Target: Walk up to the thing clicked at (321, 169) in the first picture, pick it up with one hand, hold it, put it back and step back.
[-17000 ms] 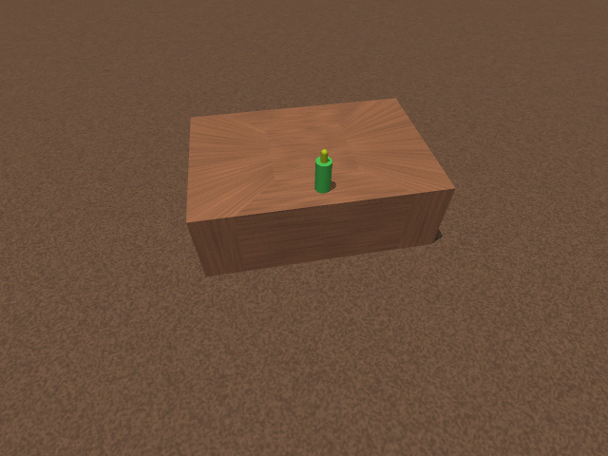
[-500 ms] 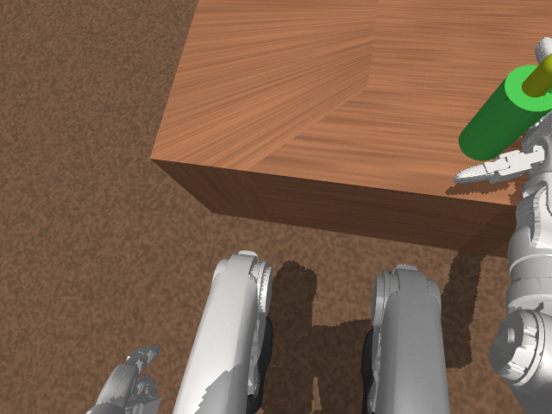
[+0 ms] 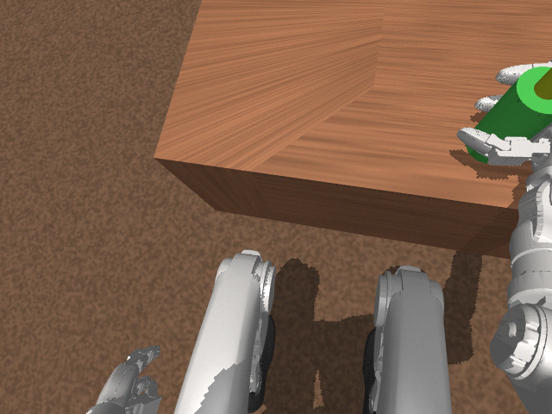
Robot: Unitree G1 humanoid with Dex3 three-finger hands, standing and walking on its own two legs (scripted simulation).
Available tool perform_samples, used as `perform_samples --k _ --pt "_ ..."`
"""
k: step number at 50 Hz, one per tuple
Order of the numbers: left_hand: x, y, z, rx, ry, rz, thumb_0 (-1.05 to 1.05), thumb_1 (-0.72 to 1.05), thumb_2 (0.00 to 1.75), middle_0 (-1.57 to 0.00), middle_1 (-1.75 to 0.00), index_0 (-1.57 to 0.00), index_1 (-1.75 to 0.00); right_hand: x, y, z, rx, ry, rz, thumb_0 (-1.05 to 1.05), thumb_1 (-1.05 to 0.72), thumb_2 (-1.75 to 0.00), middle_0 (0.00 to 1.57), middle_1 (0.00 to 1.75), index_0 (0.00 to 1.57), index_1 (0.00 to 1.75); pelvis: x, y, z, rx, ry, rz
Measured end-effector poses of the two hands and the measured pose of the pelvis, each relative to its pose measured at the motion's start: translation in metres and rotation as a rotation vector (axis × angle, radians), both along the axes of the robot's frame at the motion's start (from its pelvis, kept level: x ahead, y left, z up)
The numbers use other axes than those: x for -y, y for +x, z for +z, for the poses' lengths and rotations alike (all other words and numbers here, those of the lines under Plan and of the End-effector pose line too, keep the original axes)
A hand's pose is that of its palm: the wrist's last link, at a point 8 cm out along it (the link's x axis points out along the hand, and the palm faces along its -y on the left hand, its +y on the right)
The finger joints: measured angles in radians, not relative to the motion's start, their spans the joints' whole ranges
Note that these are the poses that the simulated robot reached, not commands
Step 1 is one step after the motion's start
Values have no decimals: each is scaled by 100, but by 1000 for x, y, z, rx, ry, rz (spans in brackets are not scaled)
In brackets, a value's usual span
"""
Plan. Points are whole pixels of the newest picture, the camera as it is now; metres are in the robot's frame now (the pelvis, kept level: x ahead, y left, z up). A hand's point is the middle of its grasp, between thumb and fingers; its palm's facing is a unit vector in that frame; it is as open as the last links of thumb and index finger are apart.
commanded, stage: close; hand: right
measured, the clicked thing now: (524, 110) +0.50 -0.24 +0.02
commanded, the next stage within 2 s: settle in 0.02 s
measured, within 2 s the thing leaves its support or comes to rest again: leaves its support in 0.44 s
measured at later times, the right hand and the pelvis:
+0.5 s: hand (512, 123) +0.49 -0.23 +0.01, palm faces +0.18 +0.98 -0.05, open 8.0 cm; pelvis +0.00 +0.00 +0.03, yaw -1 degrees
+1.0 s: hand out of the picture +0.50 -0.24 +0.07, palm faces +0.19 +0.98 -0.03, open 8.0 cm; pelvis +0.02 +0.00 +0.08, yaw -1 degrees
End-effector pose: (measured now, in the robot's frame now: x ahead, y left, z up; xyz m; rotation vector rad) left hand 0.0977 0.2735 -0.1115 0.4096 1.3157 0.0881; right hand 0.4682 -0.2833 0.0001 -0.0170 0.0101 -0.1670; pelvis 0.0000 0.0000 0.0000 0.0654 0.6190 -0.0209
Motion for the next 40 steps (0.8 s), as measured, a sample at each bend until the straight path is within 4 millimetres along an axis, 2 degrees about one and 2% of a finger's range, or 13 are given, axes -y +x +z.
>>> perform_samples --k 6,13,21,28,34,40 --pt "0 3 0 6 3 -7 0 90 90 -20 -30 -20 -29 -2 0 0 8 -9 13 0 14 -79 91 88 89 92 1 -1 -2 1 0 -5" --pt "2 3 -1 7 -4 1 0 90 90 -20 -30 -21 -30 -3 -1 0 -1 -5 -3 0 12 -107 88 94 86 96 1 -1 0 2 0 -4" --pt "5 2 10 4 -11 28 0 90 90 -20 -30 -21 -30 -6 -7 7 -63 -24 -13 2 12 -106 86 98 85 98 0 1 14 1 -4 -6" --pt "3 4 32 13 2 46 0 91 90 -20 -30 -20 -29 -5 -14 29 -74 -14 -30 2 13 -107 86 99 85 99 0 5 36 -1 -6 -7" --pt "-2 11 54 33 30 44 0 90 90 -20 -30 -20 -29 -1 -5 52 -59 -18 -33 2 13 -107 85 100 85 100 2 9 54 -8 -4 -11" --pt "-7 16 70 43 47 46 0 90 90 -20 -30 -20 -29 4 5 66 -61 -12 -29 2 13 -107 85 100 85 100 4 14 66 -12 -3 -12"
